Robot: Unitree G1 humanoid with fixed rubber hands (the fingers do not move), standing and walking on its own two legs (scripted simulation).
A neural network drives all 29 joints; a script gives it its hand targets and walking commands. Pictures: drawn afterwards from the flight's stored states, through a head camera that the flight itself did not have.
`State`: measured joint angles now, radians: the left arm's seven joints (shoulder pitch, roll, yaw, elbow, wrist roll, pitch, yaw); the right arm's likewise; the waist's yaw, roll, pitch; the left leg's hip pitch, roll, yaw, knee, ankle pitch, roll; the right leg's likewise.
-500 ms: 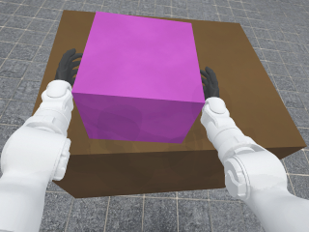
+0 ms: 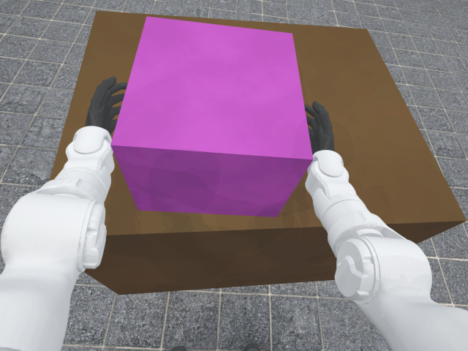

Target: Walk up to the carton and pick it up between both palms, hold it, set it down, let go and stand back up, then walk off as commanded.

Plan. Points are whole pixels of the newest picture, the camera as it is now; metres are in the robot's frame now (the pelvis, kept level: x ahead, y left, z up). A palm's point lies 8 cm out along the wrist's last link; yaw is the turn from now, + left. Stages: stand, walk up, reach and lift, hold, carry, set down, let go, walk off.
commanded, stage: reach and lift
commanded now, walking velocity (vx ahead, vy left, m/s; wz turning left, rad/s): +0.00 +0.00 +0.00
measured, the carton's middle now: (215, 121) +0.54 +0.00 +0.02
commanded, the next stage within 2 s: none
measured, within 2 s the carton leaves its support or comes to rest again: leaves its support in 1.50 s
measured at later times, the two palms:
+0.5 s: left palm (101, 126) +0.49 +0.20 +0.07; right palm (320, 152) +0.43 -0.17 +0.06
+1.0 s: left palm (99, 132) +0.47 +0.20 +0.07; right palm (322, 156) +0.42 -0.17 +0.06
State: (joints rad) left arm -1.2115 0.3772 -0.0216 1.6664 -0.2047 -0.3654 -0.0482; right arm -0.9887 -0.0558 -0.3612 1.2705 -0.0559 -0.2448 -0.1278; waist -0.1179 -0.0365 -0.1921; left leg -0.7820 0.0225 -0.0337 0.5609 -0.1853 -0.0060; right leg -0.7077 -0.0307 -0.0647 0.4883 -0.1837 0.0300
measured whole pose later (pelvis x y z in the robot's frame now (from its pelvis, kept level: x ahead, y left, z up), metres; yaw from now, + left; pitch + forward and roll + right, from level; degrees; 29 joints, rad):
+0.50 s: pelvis +0.03 +0.00 +0.02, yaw +0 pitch +15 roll -1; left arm -1.04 0.31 0.32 1.53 0.10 -0.40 -0.06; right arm -0.78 0.06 -0.60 1.04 -0.39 -0.34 -0.08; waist -0.07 -0.01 -0.07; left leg -0.50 0.02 0.01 0.41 -0.18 0.00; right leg -0.41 -0.04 -0.06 0.31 -0.16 0.04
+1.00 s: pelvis +0.02 +0.00 +0.02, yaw +0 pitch +17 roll -2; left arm -1.06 0.32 0.20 1.61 0.02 -0.49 -0.04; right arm -0.79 0.01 -0.54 1.18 -0.33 -0.48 -0.13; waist -0.06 -0.03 -0.12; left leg -0.53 0.04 0.04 0.37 -0.13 0.00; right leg -0.44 -0.03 -0.08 0.26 -0.12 0.03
